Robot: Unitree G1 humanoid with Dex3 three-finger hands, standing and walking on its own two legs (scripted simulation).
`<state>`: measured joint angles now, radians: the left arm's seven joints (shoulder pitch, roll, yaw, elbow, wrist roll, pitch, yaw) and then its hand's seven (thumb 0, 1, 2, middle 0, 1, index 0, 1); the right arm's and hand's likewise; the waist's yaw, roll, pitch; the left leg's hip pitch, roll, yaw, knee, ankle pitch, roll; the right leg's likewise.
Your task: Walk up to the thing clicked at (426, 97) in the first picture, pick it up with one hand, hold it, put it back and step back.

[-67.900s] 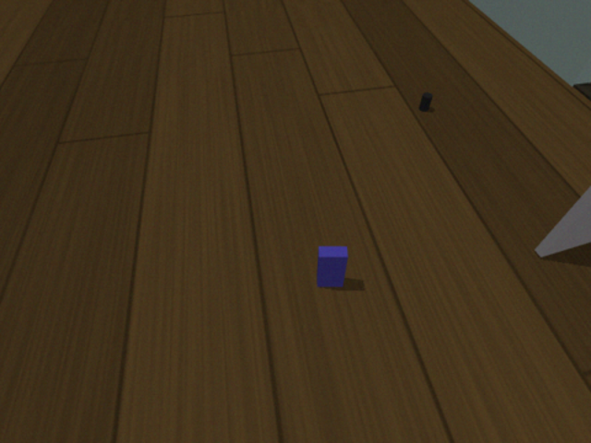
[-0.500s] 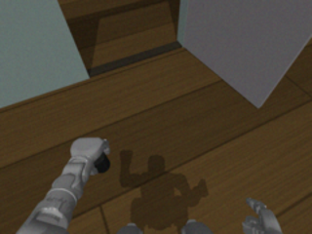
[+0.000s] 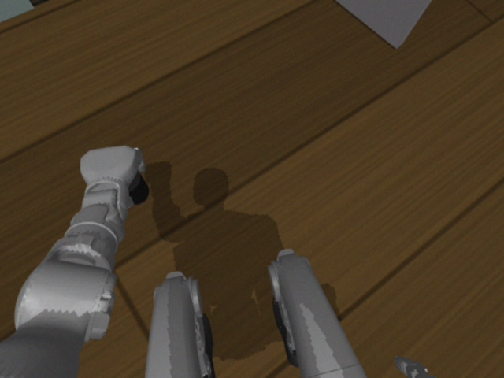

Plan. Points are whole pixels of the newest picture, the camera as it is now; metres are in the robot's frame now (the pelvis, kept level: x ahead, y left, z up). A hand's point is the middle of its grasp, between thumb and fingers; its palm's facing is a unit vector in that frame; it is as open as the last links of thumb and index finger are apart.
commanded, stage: crouch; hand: left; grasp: from above
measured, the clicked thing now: (130, 185) +0.47 +0.17 -0.16
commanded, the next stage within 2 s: lower in 1.16 s
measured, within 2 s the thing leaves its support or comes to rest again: neither
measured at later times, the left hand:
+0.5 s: hand (149, 194) +0.49 +0.16 -0.27, palm faces -0.44 -0.01 -0.90, open 8.1 cm
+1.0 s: hand (157, 195) +0.51 +0.15 -0.33, palm faces -0.44 +0.00 -0.90, open 8.1 cm
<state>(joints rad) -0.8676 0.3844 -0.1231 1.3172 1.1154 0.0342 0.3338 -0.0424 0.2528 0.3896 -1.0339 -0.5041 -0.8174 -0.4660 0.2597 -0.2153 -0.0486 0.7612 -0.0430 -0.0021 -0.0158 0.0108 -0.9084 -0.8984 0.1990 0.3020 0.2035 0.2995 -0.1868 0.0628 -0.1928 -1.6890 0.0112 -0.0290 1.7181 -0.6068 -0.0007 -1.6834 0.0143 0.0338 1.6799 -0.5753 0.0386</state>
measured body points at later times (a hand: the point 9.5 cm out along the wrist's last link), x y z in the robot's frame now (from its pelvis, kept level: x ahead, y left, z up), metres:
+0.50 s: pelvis +0.00 -0.01 -0.12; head +0.24 +0.01 +0.26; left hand +0.51 +0.16 -0.22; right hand +0.06 -0.29 -0.25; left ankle +0.07 +0.12 -0.50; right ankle +0.09 -0.14 -0.50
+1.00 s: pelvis -0.01 -0.01 -0.18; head +0.23 +0.01 +0.20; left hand +0.52 +0.15 -0.28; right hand -0.01 -0.28 -0.30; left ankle +0.07 +0.12 -0.50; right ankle +0.09 -0.14 -0.50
